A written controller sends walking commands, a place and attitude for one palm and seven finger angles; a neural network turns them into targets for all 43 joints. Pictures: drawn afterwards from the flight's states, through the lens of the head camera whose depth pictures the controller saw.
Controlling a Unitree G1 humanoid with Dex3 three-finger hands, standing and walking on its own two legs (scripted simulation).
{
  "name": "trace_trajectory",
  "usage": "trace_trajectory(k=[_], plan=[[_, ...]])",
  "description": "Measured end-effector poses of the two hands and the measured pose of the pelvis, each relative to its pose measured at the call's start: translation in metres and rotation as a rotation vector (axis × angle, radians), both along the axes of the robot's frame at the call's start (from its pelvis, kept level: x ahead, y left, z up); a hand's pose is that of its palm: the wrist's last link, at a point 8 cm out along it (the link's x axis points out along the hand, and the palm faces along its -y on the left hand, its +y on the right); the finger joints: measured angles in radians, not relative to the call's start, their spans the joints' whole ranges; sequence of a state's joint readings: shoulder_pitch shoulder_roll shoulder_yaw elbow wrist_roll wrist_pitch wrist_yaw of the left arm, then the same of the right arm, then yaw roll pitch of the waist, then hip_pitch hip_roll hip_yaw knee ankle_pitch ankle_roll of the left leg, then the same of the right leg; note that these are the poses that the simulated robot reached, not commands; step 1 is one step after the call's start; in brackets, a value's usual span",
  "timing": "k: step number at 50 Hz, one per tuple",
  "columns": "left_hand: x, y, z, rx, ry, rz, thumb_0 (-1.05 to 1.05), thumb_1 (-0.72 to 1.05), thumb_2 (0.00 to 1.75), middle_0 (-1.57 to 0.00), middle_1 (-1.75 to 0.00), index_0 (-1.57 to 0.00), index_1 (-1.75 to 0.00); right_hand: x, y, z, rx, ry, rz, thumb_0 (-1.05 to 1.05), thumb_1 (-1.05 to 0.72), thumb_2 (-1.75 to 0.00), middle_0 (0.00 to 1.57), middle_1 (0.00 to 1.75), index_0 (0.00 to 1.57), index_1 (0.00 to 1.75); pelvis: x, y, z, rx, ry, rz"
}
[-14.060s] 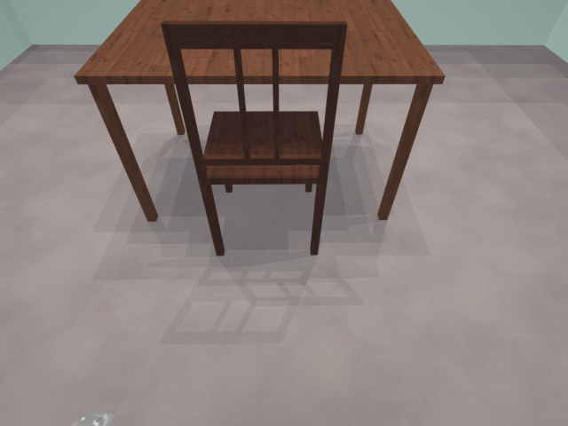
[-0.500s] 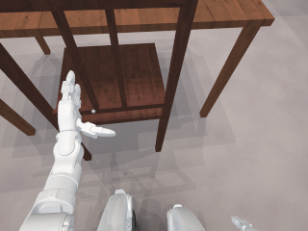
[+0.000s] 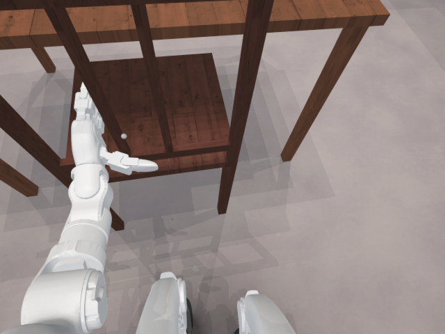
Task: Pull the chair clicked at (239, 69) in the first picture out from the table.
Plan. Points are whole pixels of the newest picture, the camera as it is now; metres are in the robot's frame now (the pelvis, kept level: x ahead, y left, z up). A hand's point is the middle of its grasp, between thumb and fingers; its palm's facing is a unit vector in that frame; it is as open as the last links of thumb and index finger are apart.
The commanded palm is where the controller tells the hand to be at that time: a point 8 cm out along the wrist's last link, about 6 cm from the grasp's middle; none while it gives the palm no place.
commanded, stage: push the fingers through the gap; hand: left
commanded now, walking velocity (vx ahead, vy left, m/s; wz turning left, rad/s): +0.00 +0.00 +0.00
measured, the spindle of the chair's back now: (101, 103) +0.51 +0.20 +0.07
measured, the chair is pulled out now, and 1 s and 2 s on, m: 0.00 0.00 0.00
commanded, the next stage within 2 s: hook a spindle and tug to test in 0.64 s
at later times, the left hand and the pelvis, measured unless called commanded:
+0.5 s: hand (121, 125) +0.48 +0.17 +0.03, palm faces +0.17 -0.99 -0.03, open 16.9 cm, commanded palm +0.45 +0.21 +0.03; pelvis +0.00 +0.01 +0.00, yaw -1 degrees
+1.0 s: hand (124, 123) +0.49 +0.17 +0.03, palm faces +0.18 -0.98 -0.03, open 16.2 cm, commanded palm +0.46 +0.20 +0.03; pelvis +0.00 +0.01 -0.01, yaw +0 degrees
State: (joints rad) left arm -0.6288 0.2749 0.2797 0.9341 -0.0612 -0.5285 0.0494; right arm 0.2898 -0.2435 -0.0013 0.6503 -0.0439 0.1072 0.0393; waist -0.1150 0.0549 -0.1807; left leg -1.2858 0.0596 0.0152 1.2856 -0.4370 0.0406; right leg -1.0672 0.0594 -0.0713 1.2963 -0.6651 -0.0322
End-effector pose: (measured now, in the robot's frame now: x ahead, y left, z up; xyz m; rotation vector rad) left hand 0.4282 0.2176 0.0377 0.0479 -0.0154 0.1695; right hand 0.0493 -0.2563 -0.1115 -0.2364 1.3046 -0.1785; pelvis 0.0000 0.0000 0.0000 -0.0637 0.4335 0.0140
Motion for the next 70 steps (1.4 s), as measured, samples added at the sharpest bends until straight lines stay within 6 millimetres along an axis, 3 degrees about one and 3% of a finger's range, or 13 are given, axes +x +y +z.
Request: trace_trajectory(k=[7,17,28,42,48,58,70], plan=[[0.01,0.009,-0.003,-0.013,-0.008,0.016,-0.01,-0.5,0.3,-0.06,-0.08,-0.06,-0.08,-0.004,-0.003,0.0,-0.021,0.016,-0.001,0.01,-0.91,-0.9,0.2,0.3,0.2,0.3,-0.001,0.001,-0.004,-0.008,0.01,0.003],[0.032,0.005,-0.003,-0.021,0.003,-0.012,-0.01,-0.5,0.3,-0.06,-0.08,-0.06,-0.08,-0.019,-0.002,-0.001,-0.032,0.068,-0.018,0.01,-0.91,-0.9,0.2,0.3,0.2,0.3,-0.002,0.005,-0.007,-0.018,0.03,0.0],[0.022,0.009,-0.004,-0.015,0.01,0.002,-0.01,-0.5,0.3,-0.06,-0.08,-0.06,-0.08,-0.029,0.01,0.002,0.002,0.094,-0.036,0.01,-0.91,-0.9,0.2,0.3,0.2,0.3,-0.001,0.008,-0.002,-0.015,0.02,-0.007],[0.031,0.005,-0.001,-0.021,-0.005,-0.009,-0.01,-0.5,0.3,-0.07,-0.11,-0.07,-0.11,-0.027,0.007,0.002,-0.02,0.088,-0.025,0.0,-0.91,-0.9,0.2,0.3,0.2,0.3,-0.003,0.01,-0.005,-0.023,0.027,0.001],[0.03,0.004,-0.004,-0.02,0.011,0.01,-0.01,-0.5,0.3,-0.13,-0.29,-0.13,-0.29,-0.027,0.007,0.001,-0.013,0.093,-0.019,0.0,-0.91,-0.9,0.2,0.3,0.2,0.3,-0.003,0.009,-0.005,-0.02,0.027,0.002],[0.031,0.004,-0.004,-0.012,-0.003,0.007,-0.01,-0.45,0.32,-0.28,-0.78,-0.28,-0.77,-0.029,0.004,-0.001,-0.014,0.106,-0.021,0.0,-0.91,-0.9,0.2,0.3,0.2,0.3,-0.003,0.005,-0.006,-0.021,0.031,0.004],[0.03,0.004,-0.004,-0.027,0.008,0.009,-0.01,0.04,0.53,-0.46,-1.32,-0.45,-1.32,-0.024,0.002,0.002,-0.012,0.086,-0.031,0.0,-0.91,-0.9,0.2,0.3,0.2,0.3,0.0,0.004,-0.004,-0.018,0.027,-0.002]])
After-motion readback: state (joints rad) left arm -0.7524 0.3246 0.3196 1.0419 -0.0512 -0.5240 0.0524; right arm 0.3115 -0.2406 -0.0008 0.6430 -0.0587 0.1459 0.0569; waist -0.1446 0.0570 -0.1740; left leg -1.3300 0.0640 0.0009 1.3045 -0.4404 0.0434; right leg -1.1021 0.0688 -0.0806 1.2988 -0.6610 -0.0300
